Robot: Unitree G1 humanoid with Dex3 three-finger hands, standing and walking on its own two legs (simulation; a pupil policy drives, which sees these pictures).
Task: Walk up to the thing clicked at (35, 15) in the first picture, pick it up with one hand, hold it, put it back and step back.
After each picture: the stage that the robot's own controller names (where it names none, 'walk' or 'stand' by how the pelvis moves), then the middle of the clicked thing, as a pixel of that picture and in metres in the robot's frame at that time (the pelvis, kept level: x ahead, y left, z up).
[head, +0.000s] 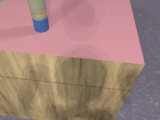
stand; (37, 4) +0.66 +0.20 +0.14
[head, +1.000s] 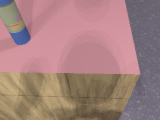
walk; (10, 15) +0.55 +0.28 +0.15
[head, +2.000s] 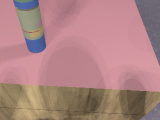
stand; (30, 19) +0.49 +0.18 +0.17
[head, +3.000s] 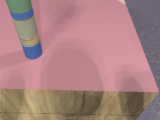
stand; (26, 28) +0.49 +0.20 +0.14
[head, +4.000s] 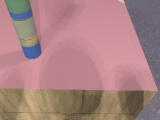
stand; (25, 28) +0.49 +0.21 +0.14
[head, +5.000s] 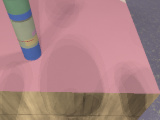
stand; (25, 29) +0.48 +0.21 +0.14
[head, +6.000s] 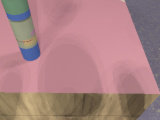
stand; (23, 29) +0.48 +0.21 +0.14
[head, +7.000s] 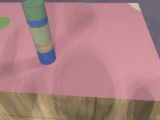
rise first; (41, 35) +0.48 +0.19 +0.15
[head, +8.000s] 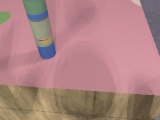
go down; (41, 29) +0.50 +0.19 +0.15
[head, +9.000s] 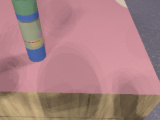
go down; (31, 30) +0.49 +0.18 +0.15
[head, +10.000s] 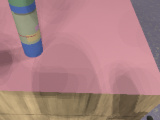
go down; (27, 23) +0.48 +0.17 +0.16
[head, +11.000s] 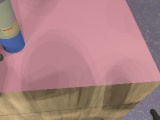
close in; (0, 15) +0.47 +0.20 +0.18
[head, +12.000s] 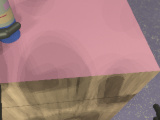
close; out of the picture +0.50 +0.20 +0.20
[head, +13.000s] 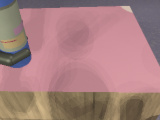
lift; (5, 23) +0.31 +0.17 +0.33
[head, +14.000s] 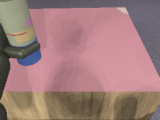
lift; (16, 19) +0.34 +0.17 +0.31
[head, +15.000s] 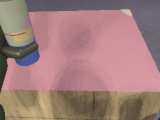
hold; (14, 19) +0.33 +0.17 +0.32
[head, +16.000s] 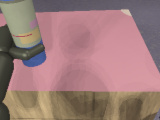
hold; (22, 20) +0.33 +0.15 +0.32
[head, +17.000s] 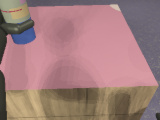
crouch; out of the picture +0.42 +0.18 +0.33
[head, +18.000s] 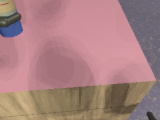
lower; out of the picture +0.50 +0.19 +0.27
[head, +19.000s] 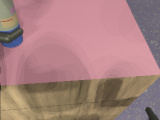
lower; (0, 6) +0.49 +0.20 +0.19
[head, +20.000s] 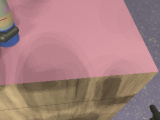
lower; out of the picture +0.50 +0.20 +0.20
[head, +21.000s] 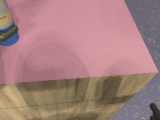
lower; out of the picture +0.50 +0.20 +0.19
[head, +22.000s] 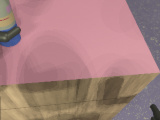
lower; out of the picture +0.50 +0.20 +0.19
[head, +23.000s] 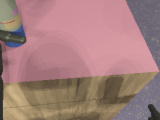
withdraw; (3, 7) +0.49 +0.18 +0.19
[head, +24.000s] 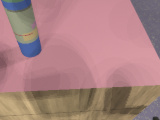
sink last; (22, 21) +0.46 +0.17 +0.18
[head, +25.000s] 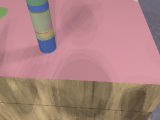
stand; (42, 22) +0.51 +0.18 +0.17
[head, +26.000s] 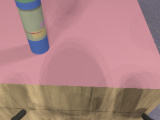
stand; (33, 20) +0.48 +0.18 +0.18
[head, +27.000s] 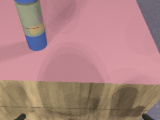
stand; (30, 15) +0.48 +0.18 +0.19
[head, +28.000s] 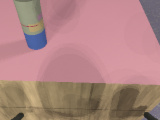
stand; (29, 12) +0.48 +0.17 +0.21
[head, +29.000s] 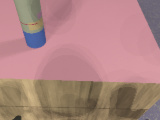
stand; (29, 11) +0.48 +0.17 +0.21
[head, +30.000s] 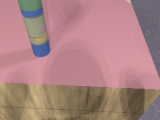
stand; (36, 26) +0.50 +0.18 +0.15
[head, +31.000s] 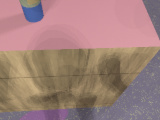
walk; out of the picture +0.58 +0.19 +0.17
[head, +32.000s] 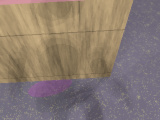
walk; out of the picture +0.88 +0.23 +0.16
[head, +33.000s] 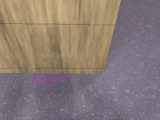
stand; out of the picture +1.12 +0.21 +0.16
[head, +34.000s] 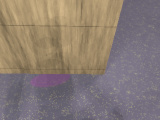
stand; out of the picture +1.10 +0.20 +0.14
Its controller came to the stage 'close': yes
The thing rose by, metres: 0.20
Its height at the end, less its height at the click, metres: +0.00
